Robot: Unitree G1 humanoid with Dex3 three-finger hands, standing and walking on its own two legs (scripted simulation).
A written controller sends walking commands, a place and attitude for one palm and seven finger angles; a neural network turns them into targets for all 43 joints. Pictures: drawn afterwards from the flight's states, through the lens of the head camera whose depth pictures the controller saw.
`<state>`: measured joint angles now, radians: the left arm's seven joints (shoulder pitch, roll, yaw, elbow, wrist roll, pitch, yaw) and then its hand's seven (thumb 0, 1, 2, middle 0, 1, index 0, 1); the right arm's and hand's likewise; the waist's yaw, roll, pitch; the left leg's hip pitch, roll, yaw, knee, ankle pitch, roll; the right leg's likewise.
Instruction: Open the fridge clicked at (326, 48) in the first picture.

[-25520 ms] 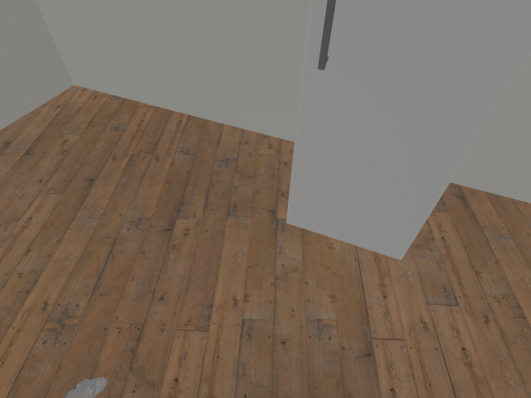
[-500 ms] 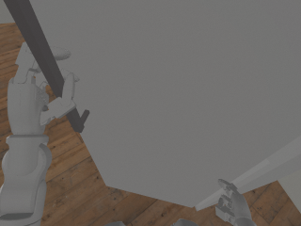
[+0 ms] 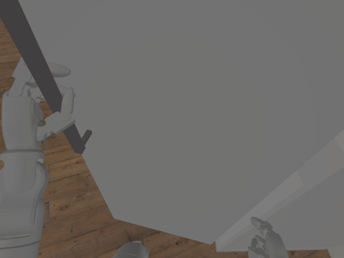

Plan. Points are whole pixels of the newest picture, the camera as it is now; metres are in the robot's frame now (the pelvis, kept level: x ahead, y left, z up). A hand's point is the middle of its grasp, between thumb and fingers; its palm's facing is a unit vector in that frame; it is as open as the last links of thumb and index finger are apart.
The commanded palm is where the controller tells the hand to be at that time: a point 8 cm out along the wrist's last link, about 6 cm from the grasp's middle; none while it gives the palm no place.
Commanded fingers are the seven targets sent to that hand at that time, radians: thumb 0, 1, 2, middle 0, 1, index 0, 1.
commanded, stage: stop walking and hold the door back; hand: left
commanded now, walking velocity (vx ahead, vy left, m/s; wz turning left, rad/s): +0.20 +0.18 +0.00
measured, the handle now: (48, 63) +0.33 +0.22 +0.28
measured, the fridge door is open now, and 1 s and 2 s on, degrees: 75 72 67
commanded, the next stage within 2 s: loosen the grip on the handle in 0.90 s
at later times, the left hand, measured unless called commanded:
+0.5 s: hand (66, 103) +0.31 +0.20 +0.22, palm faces +0.21 -0.96 -0.18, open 5.6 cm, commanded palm +0.29 +0.26 +0.20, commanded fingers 0.00 0.90 0.90 -0.45 -1.40 -0.45 -1.40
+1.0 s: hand (71, 97) +0.32 +0.20 +0.22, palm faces +0.11 -0.98 -0.14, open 5.4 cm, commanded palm +0.30 +0.25 +0.21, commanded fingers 0.00 0.78 0.84 -0.45 -1.40 -0.45 -1.40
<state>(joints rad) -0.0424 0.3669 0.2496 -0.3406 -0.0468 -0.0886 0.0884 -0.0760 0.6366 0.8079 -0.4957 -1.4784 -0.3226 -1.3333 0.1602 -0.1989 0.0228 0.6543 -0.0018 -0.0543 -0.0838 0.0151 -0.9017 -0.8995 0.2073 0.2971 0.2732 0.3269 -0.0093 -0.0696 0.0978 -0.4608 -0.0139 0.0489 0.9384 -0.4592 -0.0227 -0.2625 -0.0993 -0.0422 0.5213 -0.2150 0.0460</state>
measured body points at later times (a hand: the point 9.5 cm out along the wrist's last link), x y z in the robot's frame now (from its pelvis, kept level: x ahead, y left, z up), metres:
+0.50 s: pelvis -0.09 +0.02 +0.00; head -0.10 +0.01 +0.45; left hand +0.29 +0.25 +0.23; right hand +0.07 -0.19 -0.11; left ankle -0.03 +0.13 -0.69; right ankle -0.05 -0.12 -0.73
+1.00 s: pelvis -0.09 +0.05 +0.00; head -0.08 +0.05 +0.45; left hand +0.31 +0.25 +0.23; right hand +0.04 -0.20 -0.11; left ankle -0.05 +0.16 -0.74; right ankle -0.04 -0.07 -0.73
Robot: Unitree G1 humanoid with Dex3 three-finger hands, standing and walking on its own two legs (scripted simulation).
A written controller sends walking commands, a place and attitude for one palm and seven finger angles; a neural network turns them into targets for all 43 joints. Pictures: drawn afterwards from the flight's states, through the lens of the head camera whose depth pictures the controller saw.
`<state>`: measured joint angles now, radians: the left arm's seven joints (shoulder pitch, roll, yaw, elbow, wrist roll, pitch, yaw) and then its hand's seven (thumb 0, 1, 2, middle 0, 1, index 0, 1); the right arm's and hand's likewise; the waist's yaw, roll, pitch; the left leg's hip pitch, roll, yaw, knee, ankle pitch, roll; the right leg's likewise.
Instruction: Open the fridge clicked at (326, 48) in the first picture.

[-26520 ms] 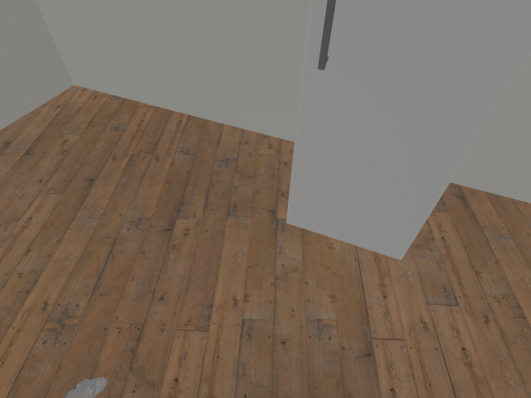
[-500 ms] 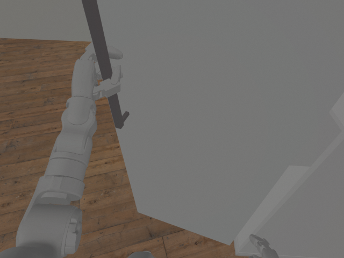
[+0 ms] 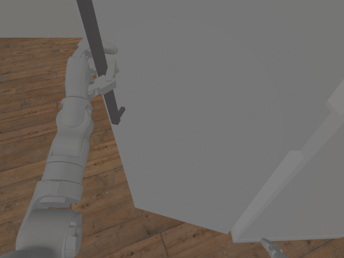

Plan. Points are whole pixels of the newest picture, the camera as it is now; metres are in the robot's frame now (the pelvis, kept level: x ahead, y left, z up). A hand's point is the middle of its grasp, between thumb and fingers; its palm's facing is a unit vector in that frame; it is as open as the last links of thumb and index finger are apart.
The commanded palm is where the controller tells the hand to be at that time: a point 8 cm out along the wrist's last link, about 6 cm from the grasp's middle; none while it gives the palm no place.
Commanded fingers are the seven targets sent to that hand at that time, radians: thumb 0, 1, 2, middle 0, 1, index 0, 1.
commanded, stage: loosen the grip on the handle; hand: left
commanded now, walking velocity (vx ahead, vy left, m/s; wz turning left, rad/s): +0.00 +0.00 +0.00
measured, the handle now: (101, 43) +0.45 +0.16 +0.28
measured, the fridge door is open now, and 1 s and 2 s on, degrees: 72 67 67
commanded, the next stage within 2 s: slip the hand off the handle in 0.58 s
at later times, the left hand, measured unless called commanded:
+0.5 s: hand (110, 75) +0.43 +0.15 +0.22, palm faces +0.12 -0.98 -0.17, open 13.8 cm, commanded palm +0.40 +0.19 +0.22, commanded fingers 0.00 -0.55 0.20 -0.25 -1.15 -0.25 -1.15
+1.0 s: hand (89, 75) +0.43 +0.19 +0.22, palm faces +0.16 -0.97 -0.17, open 14.7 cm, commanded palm +0.41 +0.24 +0.21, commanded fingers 0.00 -0.55 0.20 -0.25 -1.15 -0.25 -1.15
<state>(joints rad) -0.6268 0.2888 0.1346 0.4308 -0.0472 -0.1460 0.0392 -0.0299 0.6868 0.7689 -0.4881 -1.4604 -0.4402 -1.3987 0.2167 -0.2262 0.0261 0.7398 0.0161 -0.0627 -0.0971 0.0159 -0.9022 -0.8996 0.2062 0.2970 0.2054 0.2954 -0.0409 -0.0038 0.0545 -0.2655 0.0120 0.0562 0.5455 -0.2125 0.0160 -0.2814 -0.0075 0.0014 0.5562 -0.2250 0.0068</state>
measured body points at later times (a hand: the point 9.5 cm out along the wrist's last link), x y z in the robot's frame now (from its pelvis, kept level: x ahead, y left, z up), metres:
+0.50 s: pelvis +0.03 -0.01 +0.00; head +0.04 -0.01 +0.45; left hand +0.42 +0.20 +0.23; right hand +0.16 -0.25 -0.10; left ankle +0.04 +0.11 -0.73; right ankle +0.05 -0.12 -0.73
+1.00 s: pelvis +0.05 -0.02 +0.00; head +0.06 -0.03 +0.45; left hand +0.42 +0.25 +0.23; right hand +0.21 -0.26 -0.09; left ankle +0.04 +0.11 -0.73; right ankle +0.05 -0.12 -0.73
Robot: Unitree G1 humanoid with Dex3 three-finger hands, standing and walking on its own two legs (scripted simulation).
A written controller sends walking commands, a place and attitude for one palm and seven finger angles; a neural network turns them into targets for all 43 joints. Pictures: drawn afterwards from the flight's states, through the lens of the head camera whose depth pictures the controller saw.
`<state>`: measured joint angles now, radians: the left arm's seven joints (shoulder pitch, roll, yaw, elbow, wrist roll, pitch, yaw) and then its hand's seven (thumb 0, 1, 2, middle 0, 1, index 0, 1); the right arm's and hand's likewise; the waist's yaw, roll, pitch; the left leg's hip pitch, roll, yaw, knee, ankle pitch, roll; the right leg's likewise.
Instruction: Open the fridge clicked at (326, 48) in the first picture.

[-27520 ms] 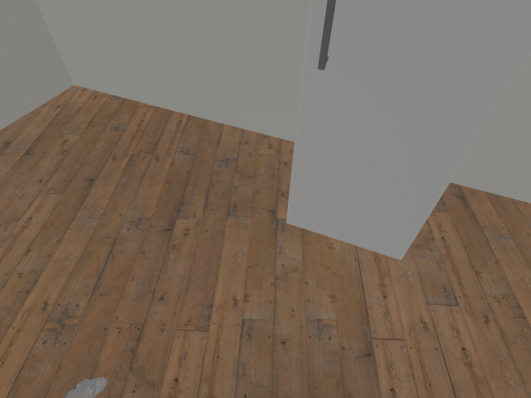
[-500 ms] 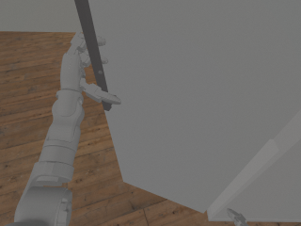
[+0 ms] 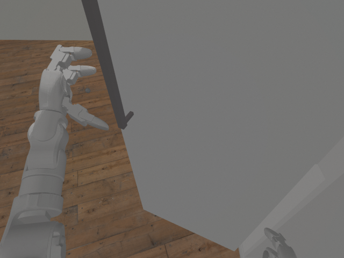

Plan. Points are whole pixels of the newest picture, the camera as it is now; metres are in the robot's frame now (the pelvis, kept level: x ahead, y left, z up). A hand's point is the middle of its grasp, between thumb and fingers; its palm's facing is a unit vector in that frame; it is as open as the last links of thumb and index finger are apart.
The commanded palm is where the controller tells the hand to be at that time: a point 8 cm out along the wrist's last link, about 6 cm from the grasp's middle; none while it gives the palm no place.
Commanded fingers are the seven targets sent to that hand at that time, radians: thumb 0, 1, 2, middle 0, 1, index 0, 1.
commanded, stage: slip the hand off the handle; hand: left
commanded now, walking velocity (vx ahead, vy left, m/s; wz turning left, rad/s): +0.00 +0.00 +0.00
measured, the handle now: (109, 49) +0.44 +0.15 +0.28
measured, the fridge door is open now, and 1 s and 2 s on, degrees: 67 67 67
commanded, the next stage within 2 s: draw the hand back to the body in 0.96 s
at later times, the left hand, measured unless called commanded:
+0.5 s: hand (72, 99) +0.37 +0.23 +0.21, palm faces +0.07 -0.99 -0.15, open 14.7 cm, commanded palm +0.33 +0.27 +0.21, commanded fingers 0.00 -0.55 0.20 -0.25 -1.15 -0.25 -1.15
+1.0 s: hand (48, 133) +0.28 +0.24 +0.21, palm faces +0.14 -0.97 -0.18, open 14.7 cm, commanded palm +0.25 +0.28 +0.21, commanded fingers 0.00 -0.55 0.20 -0.25 -1.15 -0.25 -1.15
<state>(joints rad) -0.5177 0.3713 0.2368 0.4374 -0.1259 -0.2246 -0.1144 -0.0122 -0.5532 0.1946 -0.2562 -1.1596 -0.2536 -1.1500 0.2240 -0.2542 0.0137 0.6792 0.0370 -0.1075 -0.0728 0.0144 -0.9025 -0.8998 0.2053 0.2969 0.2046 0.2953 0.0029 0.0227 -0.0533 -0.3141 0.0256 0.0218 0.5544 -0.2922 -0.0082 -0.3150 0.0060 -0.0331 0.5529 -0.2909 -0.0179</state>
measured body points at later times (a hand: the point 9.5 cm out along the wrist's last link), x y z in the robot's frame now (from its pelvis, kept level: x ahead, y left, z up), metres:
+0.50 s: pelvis +0.00 +0.03 +0.00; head +0.00 +0.02 +0.45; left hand +0.36 +0.28 +0.22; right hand +0.12 -0.22 -0.10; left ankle +0.00 +0.13 -0.73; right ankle +0.00 -0.11 -0.73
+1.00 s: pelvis -0.01 +0.02 +0.00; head -0.03 +0.01 +0.45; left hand +0.26 +0.29 +0.22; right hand +0.19 -0.19 -0.07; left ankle -0.01 +0.13 -0.73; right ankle +0.00 -0.11 -0.73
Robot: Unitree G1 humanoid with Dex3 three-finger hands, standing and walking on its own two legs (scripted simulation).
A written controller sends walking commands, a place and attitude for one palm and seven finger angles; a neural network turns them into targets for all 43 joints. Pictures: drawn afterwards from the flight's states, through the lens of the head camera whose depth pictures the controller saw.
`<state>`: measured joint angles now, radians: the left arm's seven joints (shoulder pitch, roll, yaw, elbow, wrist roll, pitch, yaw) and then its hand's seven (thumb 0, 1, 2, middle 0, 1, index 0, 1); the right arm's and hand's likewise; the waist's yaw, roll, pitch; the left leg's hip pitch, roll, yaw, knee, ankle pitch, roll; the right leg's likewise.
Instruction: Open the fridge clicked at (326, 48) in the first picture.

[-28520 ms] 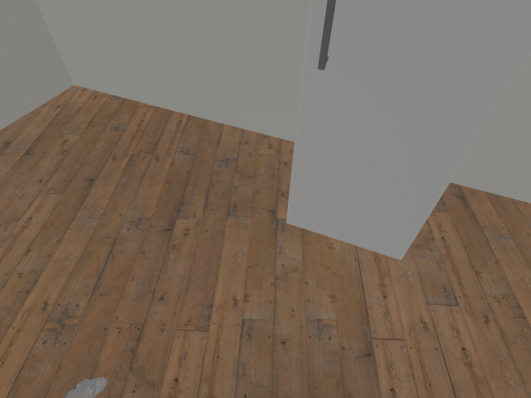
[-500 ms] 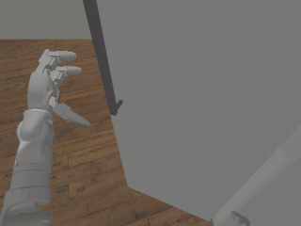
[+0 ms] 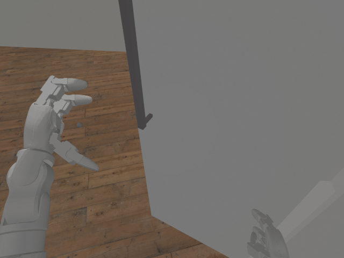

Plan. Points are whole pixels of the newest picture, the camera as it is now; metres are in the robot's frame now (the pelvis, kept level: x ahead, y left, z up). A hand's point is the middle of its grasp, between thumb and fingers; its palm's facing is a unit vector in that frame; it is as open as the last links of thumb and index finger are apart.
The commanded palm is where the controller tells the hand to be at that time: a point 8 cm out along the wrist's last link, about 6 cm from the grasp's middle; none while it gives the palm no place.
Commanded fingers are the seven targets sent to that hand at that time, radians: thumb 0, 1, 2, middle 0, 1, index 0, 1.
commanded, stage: draw the hand back to the body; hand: left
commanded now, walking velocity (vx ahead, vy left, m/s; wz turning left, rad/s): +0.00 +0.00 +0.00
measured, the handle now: (137, 53) +0.45 +0.13 +0.28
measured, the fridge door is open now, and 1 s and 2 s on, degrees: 67 67 67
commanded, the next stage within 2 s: step back with the hand held close in 1.66 s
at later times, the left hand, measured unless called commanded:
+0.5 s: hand (55, 144) +0.25 +0.24 +0.20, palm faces +0.02 -1.00 -0.09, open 14.7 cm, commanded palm +0.21 +0.27 +0.20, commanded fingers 0.00 -0.48 0.23 -0.25 -1.11 -0.25 -1.11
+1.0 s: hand (39, 161) +0.22 +0.27 +0.17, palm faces +0.44 -0.84 -0.31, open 11.7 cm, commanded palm +0.17 +0.30 +0.19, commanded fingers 0.00 0.43 0.67 -0.22 -0.58 -0.22 -0.58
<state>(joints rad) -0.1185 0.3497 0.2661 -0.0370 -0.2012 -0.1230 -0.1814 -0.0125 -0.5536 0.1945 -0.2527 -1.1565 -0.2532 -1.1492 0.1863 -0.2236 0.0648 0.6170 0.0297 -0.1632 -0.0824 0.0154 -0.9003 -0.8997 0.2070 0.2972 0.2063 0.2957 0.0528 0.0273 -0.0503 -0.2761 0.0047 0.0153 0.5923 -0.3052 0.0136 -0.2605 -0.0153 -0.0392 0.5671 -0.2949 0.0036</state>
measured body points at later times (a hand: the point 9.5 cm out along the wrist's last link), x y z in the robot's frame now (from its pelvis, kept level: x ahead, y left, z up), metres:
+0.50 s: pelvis +0.01 -0.01 +0.00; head -0.04 -0.03 +0.45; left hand +0.24 +0.29 +0.21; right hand +0.22 -0.23 -0.04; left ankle +0.01 +0.11 -0.73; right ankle +0.00 -0.12 -0.73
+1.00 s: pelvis +0.01 +0.02 +0.01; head -0.02 +0.00 +0.45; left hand +0.19 +0.31 +0.19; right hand +0.18 -0.20 -0.09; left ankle +0.01 +0.11 -0.73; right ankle +0.00 -0.12 -0.73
